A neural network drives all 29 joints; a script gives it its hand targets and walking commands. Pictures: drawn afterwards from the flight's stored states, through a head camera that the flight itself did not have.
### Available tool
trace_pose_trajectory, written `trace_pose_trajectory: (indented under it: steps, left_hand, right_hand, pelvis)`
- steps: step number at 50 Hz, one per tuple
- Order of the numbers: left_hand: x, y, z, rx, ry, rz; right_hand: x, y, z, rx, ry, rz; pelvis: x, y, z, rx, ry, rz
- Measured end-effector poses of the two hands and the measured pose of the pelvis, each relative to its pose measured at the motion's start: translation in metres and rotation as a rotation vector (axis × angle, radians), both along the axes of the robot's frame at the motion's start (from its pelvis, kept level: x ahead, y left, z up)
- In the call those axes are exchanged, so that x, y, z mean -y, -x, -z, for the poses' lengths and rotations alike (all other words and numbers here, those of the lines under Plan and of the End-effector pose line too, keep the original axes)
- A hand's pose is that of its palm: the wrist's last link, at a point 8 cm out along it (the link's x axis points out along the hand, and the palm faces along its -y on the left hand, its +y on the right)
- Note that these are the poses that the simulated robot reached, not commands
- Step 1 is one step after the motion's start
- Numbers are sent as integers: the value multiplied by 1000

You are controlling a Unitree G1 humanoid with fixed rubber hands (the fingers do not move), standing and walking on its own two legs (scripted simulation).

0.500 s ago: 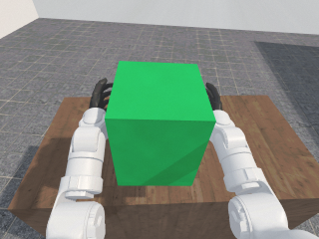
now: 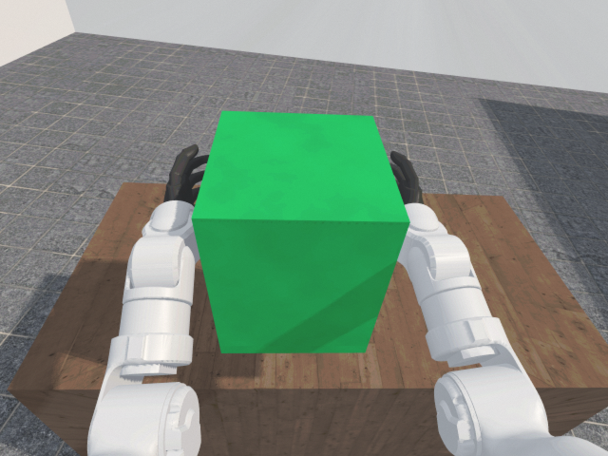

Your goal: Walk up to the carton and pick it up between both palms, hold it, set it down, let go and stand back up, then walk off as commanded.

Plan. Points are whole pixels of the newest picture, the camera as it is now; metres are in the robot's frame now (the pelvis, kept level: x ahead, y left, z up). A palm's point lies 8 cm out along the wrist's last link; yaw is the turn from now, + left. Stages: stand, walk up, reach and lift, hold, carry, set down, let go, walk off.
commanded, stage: hold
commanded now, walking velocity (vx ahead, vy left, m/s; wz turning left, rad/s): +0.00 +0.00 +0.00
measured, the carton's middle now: (296, 236) +0.37 +0.00 +0.13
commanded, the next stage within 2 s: none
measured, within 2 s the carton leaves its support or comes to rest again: neither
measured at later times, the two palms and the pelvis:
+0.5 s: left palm (169, 202) +0.37 +0.16 +0.19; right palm (399, 201) +0.37 -0.13 +0.19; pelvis +0.00 +0.00 +0.00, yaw +0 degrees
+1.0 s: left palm (174, 192) +0.38 +0.15 +0.20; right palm (401, 204) +0.38 -0.14 +0.18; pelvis +0.00 +0.00 +0.00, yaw +0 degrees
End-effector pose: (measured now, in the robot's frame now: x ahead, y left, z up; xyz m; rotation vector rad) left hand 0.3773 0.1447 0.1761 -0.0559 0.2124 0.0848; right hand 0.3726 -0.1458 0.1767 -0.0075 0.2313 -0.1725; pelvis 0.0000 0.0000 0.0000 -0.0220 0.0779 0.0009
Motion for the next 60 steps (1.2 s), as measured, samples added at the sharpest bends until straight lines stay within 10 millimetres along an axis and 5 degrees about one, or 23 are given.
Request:
trace_pose_trajectory:
  steps: [10, 25, 40, 49, 60]
  left_hand:
    - [17, -5, -14, 1, -70, 16]
    - [-12, 5, -11, 8, 7, -24]
    - [13, -2, -25, 13, -84, 16]
    - [-3, 2, -25, 7, -87, -26]
    - [-14, 5, -18, 23, 11, -7]
  right_hand:
    - [17, 1, 8, 2, -69, 16]
    - [-12, -2, -11, 11, -8, -24]
    - [12, 2, -4, 16, -83, 11]
    - [-3, -7, -1, 11, -97, -30]
    - [-13, 1, -20, 26, -8, -11]
  pelvis:
    - [1, -1, 0, -2, -1, 0]
    - [0, 0, 0, 6, 1, -1]
    - [0, -2, 0, 6, 1, -1]
    - [0, -5, 0, 4, 1, -2]
    - [-2, -2, -1, 22, 4, -3]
